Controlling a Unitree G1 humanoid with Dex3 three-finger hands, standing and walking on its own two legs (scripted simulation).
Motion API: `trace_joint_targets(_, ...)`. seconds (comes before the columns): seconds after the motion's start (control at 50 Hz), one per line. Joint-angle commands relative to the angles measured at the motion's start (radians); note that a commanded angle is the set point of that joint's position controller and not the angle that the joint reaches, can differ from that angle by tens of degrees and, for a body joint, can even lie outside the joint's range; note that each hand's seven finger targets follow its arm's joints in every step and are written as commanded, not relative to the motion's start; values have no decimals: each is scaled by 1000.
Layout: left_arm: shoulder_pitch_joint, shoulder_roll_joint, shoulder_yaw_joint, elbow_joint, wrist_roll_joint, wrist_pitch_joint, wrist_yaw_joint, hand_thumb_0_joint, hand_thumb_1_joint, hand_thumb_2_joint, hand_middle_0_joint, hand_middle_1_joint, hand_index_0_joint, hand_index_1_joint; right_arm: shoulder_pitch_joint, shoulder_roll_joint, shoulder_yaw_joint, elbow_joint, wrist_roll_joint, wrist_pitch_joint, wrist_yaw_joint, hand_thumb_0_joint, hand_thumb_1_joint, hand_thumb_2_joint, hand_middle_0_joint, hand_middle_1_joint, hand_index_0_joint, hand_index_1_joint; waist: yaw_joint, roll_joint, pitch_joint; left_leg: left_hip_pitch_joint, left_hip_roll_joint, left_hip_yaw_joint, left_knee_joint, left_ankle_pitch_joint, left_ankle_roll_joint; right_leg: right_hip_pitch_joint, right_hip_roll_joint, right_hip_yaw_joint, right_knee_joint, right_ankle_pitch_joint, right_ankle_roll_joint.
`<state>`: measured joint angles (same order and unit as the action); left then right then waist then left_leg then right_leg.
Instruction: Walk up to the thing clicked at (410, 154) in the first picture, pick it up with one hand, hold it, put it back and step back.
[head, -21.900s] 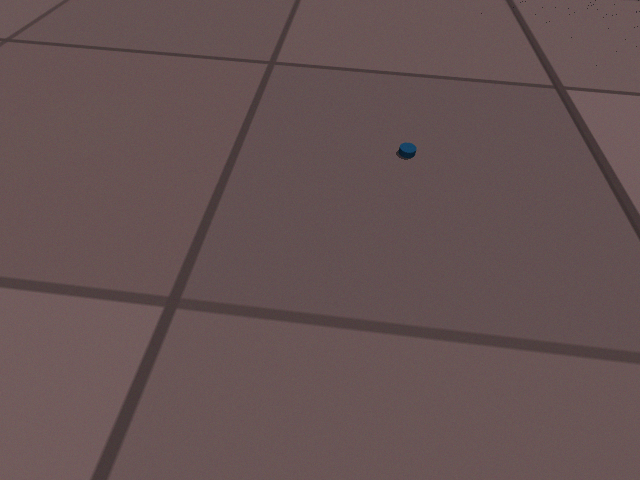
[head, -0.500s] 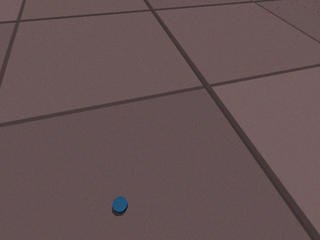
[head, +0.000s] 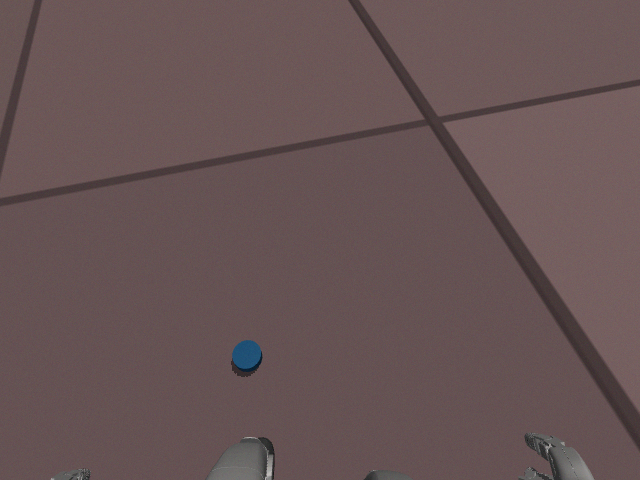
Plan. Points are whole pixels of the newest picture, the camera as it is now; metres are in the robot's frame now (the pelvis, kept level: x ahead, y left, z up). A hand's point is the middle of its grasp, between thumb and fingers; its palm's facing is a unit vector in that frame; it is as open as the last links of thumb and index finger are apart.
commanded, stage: walk up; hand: left
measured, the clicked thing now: (247, 355) +0.47 +0.22 -0.74
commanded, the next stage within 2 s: none
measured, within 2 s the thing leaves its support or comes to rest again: neither
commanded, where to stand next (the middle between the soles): +0.10 -0.01 m, yaw +0 degrees
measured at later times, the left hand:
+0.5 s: hand out of the picture -0.01 +0.30 -0.13, palm faces +0.10 -0.91 -0.40, open 7.4 cm
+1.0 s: hand out of the picture +0.07 +0.32 -0.14, palm faces +0.04 -0.89 -0.45, open 7.4 cm
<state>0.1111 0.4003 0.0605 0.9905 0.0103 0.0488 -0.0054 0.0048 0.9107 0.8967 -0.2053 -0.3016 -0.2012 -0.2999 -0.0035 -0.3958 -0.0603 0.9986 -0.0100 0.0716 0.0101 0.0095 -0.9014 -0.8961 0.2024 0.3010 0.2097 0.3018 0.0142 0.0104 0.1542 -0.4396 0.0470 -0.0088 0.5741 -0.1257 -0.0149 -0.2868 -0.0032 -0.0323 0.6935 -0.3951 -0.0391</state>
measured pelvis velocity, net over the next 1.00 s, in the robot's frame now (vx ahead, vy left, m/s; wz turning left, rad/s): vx -0.02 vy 0.03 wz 0.07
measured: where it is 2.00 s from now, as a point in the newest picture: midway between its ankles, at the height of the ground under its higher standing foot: outside the picture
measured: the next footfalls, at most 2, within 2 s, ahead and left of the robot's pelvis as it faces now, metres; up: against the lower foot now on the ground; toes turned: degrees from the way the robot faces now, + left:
left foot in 0.36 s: -0.02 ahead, +0.16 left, +0.00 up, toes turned +5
right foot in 0.64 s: +0.11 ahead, -0.11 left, +0.00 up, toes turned +4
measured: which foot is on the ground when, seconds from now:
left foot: down 0.00-0.00, up 0.02-0.34, down 0.36-0.68, up 0.70-0.96, down 0.98-1.00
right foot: down 0.00-0.40, up 0.42-0.62, down 0.64-1.00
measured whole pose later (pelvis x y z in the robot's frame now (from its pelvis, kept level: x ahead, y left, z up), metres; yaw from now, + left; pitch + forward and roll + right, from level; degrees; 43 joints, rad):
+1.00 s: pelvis -0.02 +0.03 -0.01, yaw +4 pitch -3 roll +0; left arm 0.13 0.41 0.04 0.86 0.02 0.00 0.03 0.01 0.90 0.90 -0.21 -0.30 -0.21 -0.30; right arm 0.14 -0.39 -0.06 0.93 -0.01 0.06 0.01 0.01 -0.91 -0.90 0.20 0.30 0.21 0.30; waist 0.01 0.01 0.17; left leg -0.30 0.00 -0.02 0.74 -0.39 0.00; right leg -0.43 -0.06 0.04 0.73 -0.25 0.04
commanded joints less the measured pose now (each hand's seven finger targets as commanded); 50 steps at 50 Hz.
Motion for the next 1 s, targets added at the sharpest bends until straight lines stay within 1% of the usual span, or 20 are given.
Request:
trace_joint_targets(0.0, 34, 339, 83, -117, 36, -21, 21, 0, 900, 900, -200, -300, -200, -300, -13, -131, -34, -146, -4, 3, -31, 0, -900, -900, 200, 300, 200, 300, 33, -204, -120, -69, -153, -139, 510, -498, 19, -74, -441, 463, -361, 597, -239)
trace_joint_targets(0.02, -1, 343, 81, -139, 42, -28, 28, 0, 900, 900, -200, -300, -200, -300, 28, -159, -45, -141, -10, 7, -31, 0, -900, -900, 200, 300, 200, 300, 10, -208, -119, -30, -127, -158, 621, -484, 26, -141, -458, 487, -349, 623, -274)
trace_joint_targets(0.08, -87, 244, 75, -168, 36, -39, 40, 0, 900, 900, -200, -300, -200, -300, 134, -179, -63, -122, 12, 8, -13, 0, -900, -900, 200, 300, 200, 300, -67, -88, -160, -51, -162, -182, 725, -330, 13, -18, -239, 196, -244, 639, -137)
trace_joint_targets(0.18, 125, 201, 75, -157, 42, -83, 41, 0, 900, 900, -200, -300, -200, -300, 79, -188, -38, -154, -9, -36, -5, 0, -900, -900, 200, 300, 200, 300, 67, -119, -313, -189, -67, -148, 360, -312, -11, 477, -270, 284, -294, 66, -166)
trace_joint_targets(0.26, 238, 287, 108, -155, 38, -83, 9, 0, 900, 900, -200, -300, -200, -300, 29, -206, -45, -189, -30, -72, 21, 0, -900, -900, 200, 300, 200, 300, 110, -238, -127, -128, -38, -57, 78, -474, 18, 367, -315, 330, -359, -113, -202)
trace_joint_targets(0.34, 98, 241, 78, -210, 24, -71, -11, 0, 900, 900, -200, -300, -200, -300, 275, -169, -60, -91, -23, -102, 22, 0, -900, -900, 200, 300, 200, 300, -49, -116, -138, 396, -101, 85, -226, -107, 52, -1, -162, 60, -201, 40, -77)
trace_joint_targets(0.36, 72, 171, 55, -235, 20, -72, -9, 0, 900, 900, -200, -300, -200, -300, 340, -196, -73, -75, -28, -107, 12, 0, -900, -900, 200, 300, 200, 300, -88, 17, -181, 560, -25, -46, -243, -101, 72, -165, -111, -2, -36, 28, -30)
trace_joint_targets(0.38, 52, 87, 31, -263, 10, -72, -10, 0, 900, 900, -200, -300, -200, -300, 353, -277, -85, -91, -46, -112, 1, 0, -900, -900, 200, 300, 200, 300, -99, 233, -168, 600, 226, -460, -347, -292, 158, -406, 15, -65, 194, -171, 28)
trace_joint_targets(0.4, 7, 179, 62, -249, 22, -66, 0, 0, 900, 900, -200, -300, -200, -300, 316, -349, -93, -121, -35, -113, -2, 0, -900, -900, 200, 300, 200, 300, -111, 140, -87, 384, 346, -577, -369, -491, 273, -371, -29, 76, 247, -183, 24)
trace_joint_targets(0.42, 15, 221, 67, -241, 16, -72, -4, 0, 900, 900, -200, -300, -200, -300, 244, -343, -94, -138, -18, -116, -5, 0, -900, -900, 200, 300, 200, 300, -77, 136, 7, 227, 379, -552, -406, -506, 314, -287, -80, 116, 307, -138, 12)
trace_joint_targets(0.48, 150, 186, 52, -173, 4, -91, -17, 0, 900, 900, -200, -300, -200, -300, 161, -227, -48, -176, -22, -125, -6, 0, -900, -900, 200, 300, 200, 300, -13, 156, -28, 338, 183, -206, -266, -80, 214, -247, -52, 87, 143, -80, 17)
trace_joint_targets(0.52, 144, 175, 44, -159, 5, -92, -21, 0, 900, 900, -200, -300, -200, -300, 192, -239, -50, -173, -16, -127, -4, 0, -900, -900, 200, 300, 200, 300, -36, 185, -41, 285, 175, -162, -237, 34, 207, -161, -37, 34, 77, -45, 29)
trace_joint_targets(0.6, 220, 164, 39, -101, -3, -109, 11, 0, 900, 900, -200, -300, -200, -300, 89, -202, -30, -204, 4, -78, -5, 0, -900, -900, 200, 300, 200, 300, 28, 170, -106, 153, 88, -11, 13, 199, 123, 143, 13, -23, -206, 293, 24)
trace_joint_targets(0.62, 231, 210, 50, -93, 0, -113, 23, 0, 900, 900, -200, -300, -200, -300, 109, -163, -21, -206, 18, -66, -8, 0, -900, -900, 200, 300, 200, 300, 37, 69, -134, 121, 47, 17, 119, 135, 86, 201, -21, 37, -234, 460, 15)
trace_joint_targets(0.66, 213, 322, 66, -123, 4, -121, 40, 0, 900, 900, -200, -300, -200, -300, 178, -119, -13, -207, 24, -34, -19, 0, -900, -900, 200, 300, 200, 300, 17, -135, -200, 34, -77, -41, 409, -456, 40, 169, -372, 528, -364, 594, -142)
trace_joint_targets(0.68, 155, 350, 71, -142, 11, -117, 44, 0, 900, 900, -200, -300, -200, -300, 211, -169, -33, -187, 16, -12, -26, 0, -900, -900, 200, 300, 200, 300, -1, -127, -178, 100, -45, -108, 492, -527, 41, 66, -403, 583, -349, 481, -213)
trace_joint_targets(0.76, 108, 276, 55, -144, 9, -109, 54, 0, 900, 900, -200, -300, -200, -300, 217, -182, -45, -155, 16, -7, -16, 0, -900, -900, 200, 300, 200, 300, -22, -125, -174, 23, -25, -128, 528, -409, 44, 88, -260, 338, -289, 414, -134)
trace_joint_targets(0.9, 54, 252, 52, -179, 13, -80, 49, 0, 900, 900, -200, -300, -200, -300, 210, -167, -41, -135, 3, -24, -14, 0, -900, -900, 200, 300, 200, 300, -1, -251, -232, 112, -41, 1, 188, -361, 9, 87, -217, 241, -157, 572, -162)
trace_joint_targets(0.96, 8, 225, 41, -199, -12, -49, 43, 0, 900, 900, -200, -300, -200, -300, 271, -185, -57, -102, -16, -39, -21, 0, -900, -900, 200, 300, 200, 300, -44, -185, -207, 250, -50, 14, -46, -107, 39, -65, -176, 215, -24, 482, -81)
trace_joint_targets(0.98, 12, 183, 32, -208, -19, -42, 44, 0, 900, 900, -200, -300, -200, -300, 241, -246, -72, -120, -31, -45, -22, 0, -900, -900, 200, 300, 200, 300, -38, -19, -182, 226, 82, -183, -133, -51, 78, -145, -74, 194, 85, 315, -37)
